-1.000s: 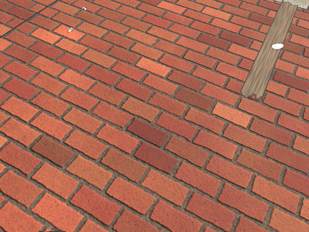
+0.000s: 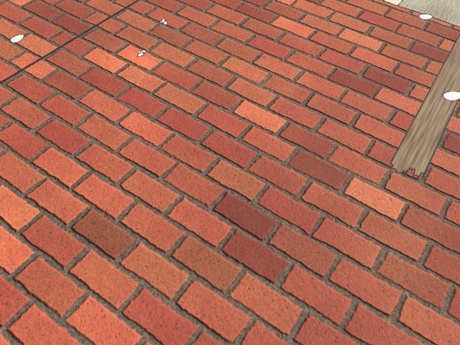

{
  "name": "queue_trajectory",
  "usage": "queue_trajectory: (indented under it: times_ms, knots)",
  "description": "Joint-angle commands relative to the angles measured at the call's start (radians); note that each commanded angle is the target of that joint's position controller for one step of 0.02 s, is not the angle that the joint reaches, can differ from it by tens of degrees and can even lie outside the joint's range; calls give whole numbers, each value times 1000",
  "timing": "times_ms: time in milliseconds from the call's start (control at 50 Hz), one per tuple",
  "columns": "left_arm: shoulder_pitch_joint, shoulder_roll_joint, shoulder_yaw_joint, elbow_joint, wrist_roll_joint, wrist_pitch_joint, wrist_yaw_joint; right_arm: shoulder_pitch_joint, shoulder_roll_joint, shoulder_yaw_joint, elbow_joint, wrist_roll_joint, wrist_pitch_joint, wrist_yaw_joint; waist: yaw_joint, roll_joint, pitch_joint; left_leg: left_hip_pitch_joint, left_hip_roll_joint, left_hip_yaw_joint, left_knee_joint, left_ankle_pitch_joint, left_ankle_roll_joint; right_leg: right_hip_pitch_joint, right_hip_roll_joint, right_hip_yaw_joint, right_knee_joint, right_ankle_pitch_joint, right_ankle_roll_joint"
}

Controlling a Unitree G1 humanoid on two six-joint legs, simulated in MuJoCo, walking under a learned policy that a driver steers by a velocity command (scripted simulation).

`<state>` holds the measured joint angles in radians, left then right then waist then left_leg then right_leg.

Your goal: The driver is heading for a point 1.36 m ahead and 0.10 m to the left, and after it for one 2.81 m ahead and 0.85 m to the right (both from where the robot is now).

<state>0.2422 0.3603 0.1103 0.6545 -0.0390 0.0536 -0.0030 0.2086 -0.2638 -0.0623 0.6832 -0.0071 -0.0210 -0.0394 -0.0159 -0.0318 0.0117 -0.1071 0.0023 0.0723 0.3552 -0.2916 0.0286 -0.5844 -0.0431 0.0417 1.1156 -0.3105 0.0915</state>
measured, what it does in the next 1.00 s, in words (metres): walks ahead, turning left: right foot, then left foot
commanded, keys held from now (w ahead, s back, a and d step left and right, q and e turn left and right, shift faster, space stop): w+e+shift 0.16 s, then w+q+shift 0.84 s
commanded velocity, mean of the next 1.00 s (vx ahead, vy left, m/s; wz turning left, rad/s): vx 0.85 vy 0.00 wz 0.25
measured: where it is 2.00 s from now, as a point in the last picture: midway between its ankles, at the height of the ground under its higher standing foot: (180, 129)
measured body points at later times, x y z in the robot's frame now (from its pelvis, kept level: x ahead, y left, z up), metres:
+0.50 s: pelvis +0.25 -0.18 -0.01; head +0.28 -0.19 +0.44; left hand +0.38 +0.08 -0.11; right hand +0.27 -0.46 -0.14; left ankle +0.23 +0.02 -0.63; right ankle +0.22 -0.26 -0.74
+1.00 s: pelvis +0.66 -0.21 -0.02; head +0.67 -0.20 +0.43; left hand +0.85 +0.06 -0.05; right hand +0.71 -0.46 -0.15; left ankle +0.65 -0.18 -0.74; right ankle +0.74 -0.40 -0.64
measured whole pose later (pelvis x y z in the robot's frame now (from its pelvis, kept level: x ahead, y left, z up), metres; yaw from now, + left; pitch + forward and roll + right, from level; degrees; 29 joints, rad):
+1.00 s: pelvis +0.66 -0.21 -0.02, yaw +18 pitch -2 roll +0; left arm 0.02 0.20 -0.01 0.54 0.00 -0.15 0.00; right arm 0.50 -0.23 -0.05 0.77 0.01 -0.06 0.03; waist -0.07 -0.01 0.04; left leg -0.24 -0.21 -0.05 0.55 -0.28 0.20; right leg -0.59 -0.04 0.22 1.26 -0.30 0.00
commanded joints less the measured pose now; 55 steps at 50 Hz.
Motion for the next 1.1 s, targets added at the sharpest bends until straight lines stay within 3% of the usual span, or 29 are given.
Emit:
queue_trajectory:
  times_ms: [20,160,240,280,300,320,340,360,380,400,420,440,480,540,620,680,740,780,800,820,840,860,880,900,920,980,1020,1060,1100]
  knots:
    - [-188,49,-8,-161,0,-46,-19,95,-192,-52,-30,1,-33,3,-99,143,46,256,323,-274,-227,-180,145,-356,-62,14,-36,44,-11]
    - [-249,-11,-46,-192,-9,-71,-51,132,-214,-62,19,1,-59,29,-92,120,137,217,329,-21,-257,-22,110,-329,-112,-37,-150,140,-73]
    - [-309,-37,-71,-214,-9,-89,-64,196,-216,-52,76,26,-57,49,-67,89,199,160,351,32,-310,140,141,-175,-64,-69,-324,34,-144]
    - [-241,22,-48,-203,6,-97,-65,190,-277,-56,99,44,-52,49,24,131,123,122,342,77,-166,658,143,98,29,-151,-421,-48,-189]
    - [-45,69,-17,-152,4,-99,-59,175,-291,-49,116,47,-53,45,158,137,1,27,319,111,57,914,123,414,78,-175,-481,41,-219]
    - [185,141,24,-85,5,-90,-40,172,-275,-34,113,43,-68,43,281,122,-132,-184,264,99,322,894,87,787,71,-129,-452,92,-238]
    - [306,258,43,-47,23,-91,-14,207,-117,11,62,22,-80,50,250,-161,-299,-534,120,53,776,21,16,1117,-219,306,-540,-247,-294]
    - [316,227,23,-77,45,-112,-14,176,-138,12,44,58,-108,47,241,-169,-477,-581,31,-205,1013,-239,24,1076,-354,682,-749,-510,-304]
    - [256,146,-3,-58,45,-130,-28,86,-196,-14,11,98,-111,40,233,-80,-291,-704,42,-244,1079,-153,19,947,-354,618,-830,-497,-261]
    - [224,116,-12,-31,35,-137,-32,61,-162,-7,-4,95,-108,35,185,-87,-133,-744,84,-214,1065,-73,17,791,-345,481,-837,-374,-254]
    - [159,84,-20,-17,37,-142,-34,71,-139,-5,0,67,-100,31,125,-86,-62,-725,127,-197,1024,12,12,665,-318,380,-852,-282,-241]
    - [93,26,-34,-15,50,-151,-35,125,-132,-11,27,55,-80,35,62,-121,-33,-650,169,-203,997,98,12,557,-266,257,-863,-174,-215]
    - [33,-40,-40,2,53,-171,-31,200,-92,-10,72,72,-37,53,5,-118,-11,-570,199,-193,991,182,5,467,-225,93,-912,4,-181]
    - [26,-56,-37,44,49,-186,-18,161,-58,-8,75,65,-2,57,-12,-50,90,-620,184,-192,953,261,4,424,-170,-111,-958,246,-125]
    - [68,-33,-34,72,64,-187,11,17,-68,-3,16,65,-11,69,6,-27,187,-679,110,-103,740,405,29,466,-129,-263,-1027,447,-94]
    - [92,29,-26,84,61,-170,35,-67,-66,3,-28,60,-29,105,12,25,200,-636,57,14,532,429,66,556,-138,-337,-997,738,-50]
    - [103,141,-2,82,59,-139,72,-29,-103,-16,-61,75,-24,123,-56,-66,80,-418,-40,153,463,348,105,656,-172,-355,-771,1420,-33]
    - [-17,193,15,41,34,-128,73,284,-212,-68,-1,74,19,104,-238,-130,-57,-69,-65,117,501,213,159,585,-209,-317,-424,1654,-67]
    - [-120,174,11,8,19,-140,51,544,-286,-105,68,62,37,81,-354,-78,-132,227,-27,5,407,233,216,420,-165,-272,-70,1442,-90]
    - [-201,-30,-45,-4,15,-170,11,580,-229,-81,130,53,37,67,-327,255,15,285,3,-80,282,328,259,127,77,-257,466,81,-95]
    - [-76,-167,-88,-74,23,-210,-4,417,-180,-42,84,10,4,85,-97,443,8,320,20,-423,279,322,357,-184,169,-46,707,-305,-105]
    - [-30,-110,-97,-132,8,-244,-19,333,-127,-28,21,-8,-28,89,-46,352,-145,366,175,-829,34,-124,476,-314,165,115,704,-257,-139]
    - [-91,-20,-79,-147,-6,-260,-24,296,-109,-31,-11,5,-46,92,-35,117,-86,268,211,-928,-124,-321,429,-299,118,131,563,-168,-182]
    - [-100,-11,-72,-145,4,-253,-22,215,-116,-31,-32,14,-62,95,36,-86,3,89,207,-903,-161,-391,378,-242,71,132,418,-68,-183]
    - [-79,-25,-75,-135,23,-236,-15,147,-142,-36,-53,15,-78,92,82,-122,38,-46,177,-878,-152,-346,375,-179,43,148,336,-25,-153]
    - [-88,22,-57,-123,45,-193,16,89,-127,-30,-71,20,-84,57,93,-98,84,-265,62,-659,-162,-141,339,-47,-15,131,81,23,-64]
    - [-240,-24,-74,-177,64,-186,25,123,-107,-25,-51,39,-75,28,21,-40,115,-359,-6,-519,-152,10,311,27,-4,69,-170,158,-22]
    - [-345,-88,-87,-215,55,-183,19,137,-120,-32,-28,50,-56,13,-41,42,96,-409,-71,-433,-111,30,244,162,47,17,-420,313,1]
    - [-361,-67,-69,-225,21,-187,11,177,-138,-41,-8,57,-45,12,-79,90,32,-359,-59,-474,-67,-32,213,264,91,20,-534,381,25]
